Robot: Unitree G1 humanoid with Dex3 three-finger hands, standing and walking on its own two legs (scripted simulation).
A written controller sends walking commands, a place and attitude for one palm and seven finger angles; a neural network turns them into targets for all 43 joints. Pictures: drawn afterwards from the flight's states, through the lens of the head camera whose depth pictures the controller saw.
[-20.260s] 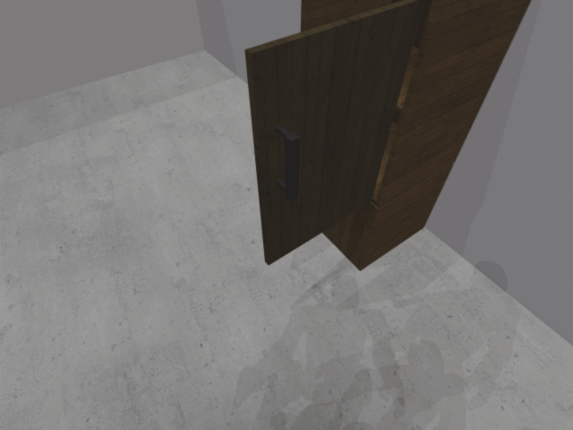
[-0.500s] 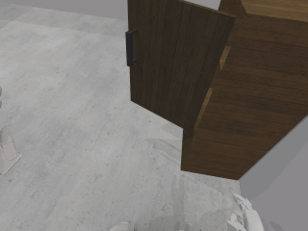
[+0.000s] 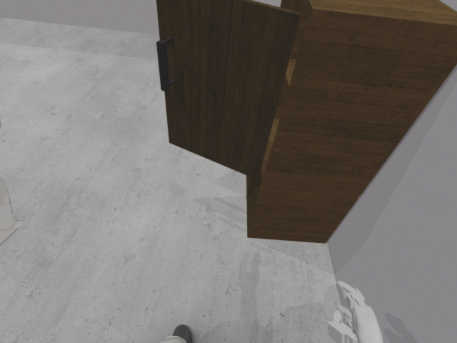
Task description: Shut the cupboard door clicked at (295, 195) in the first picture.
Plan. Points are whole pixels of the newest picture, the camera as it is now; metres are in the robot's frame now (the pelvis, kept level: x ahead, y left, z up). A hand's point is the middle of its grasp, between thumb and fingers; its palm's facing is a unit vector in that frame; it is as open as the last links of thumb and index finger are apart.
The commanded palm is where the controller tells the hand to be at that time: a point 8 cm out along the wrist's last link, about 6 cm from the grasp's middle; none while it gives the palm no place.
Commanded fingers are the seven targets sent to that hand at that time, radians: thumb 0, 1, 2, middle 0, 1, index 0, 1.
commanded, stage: stop stepping back and stand still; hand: left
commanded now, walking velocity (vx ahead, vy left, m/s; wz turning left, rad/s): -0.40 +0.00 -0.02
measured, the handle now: (167, 64) +0.89 +0.18 +0.04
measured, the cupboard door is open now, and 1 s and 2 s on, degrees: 66 66 66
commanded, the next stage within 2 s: let the arm hang, fingers relaxed in 0.82 s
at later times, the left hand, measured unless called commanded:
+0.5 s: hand out of the picture +0.13 +0.27 +0.20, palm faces +0.37 -0.81 -0.45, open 7.4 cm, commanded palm +0.09 +0.31 +0.19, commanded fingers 0.00 0.90 0.90 -0.20 -0.30 -0.20 -0.30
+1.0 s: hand (3, 305) +0.17 +0.28 +0.10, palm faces +0.19 -0.85 -0.49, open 7.4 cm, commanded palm none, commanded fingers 0.00 0.90 0.90 -0.20 -0.30 -0.20 -0.30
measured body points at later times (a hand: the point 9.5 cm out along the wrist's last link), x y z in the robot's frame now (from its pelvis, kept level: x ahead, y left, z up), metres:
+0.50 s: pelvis -0.08 +0.03 +0.01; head -0.10 +0.04 +0.46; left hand +0.11 +0.31 +0.22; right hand +0.06 -0.20 -0.07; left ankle +0.01 +0.12 -0.70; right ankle -0.11 -0.06 -0.72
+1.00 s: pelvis -0.07 +0.04 +0.01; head -0.08 +0.03 +0.46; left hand +0.15 +0.33 +0.13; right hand +0.07 -0.20 -0.09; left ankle -0.03 +0.16 -0.72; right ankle -0.11 -0.06 -0.72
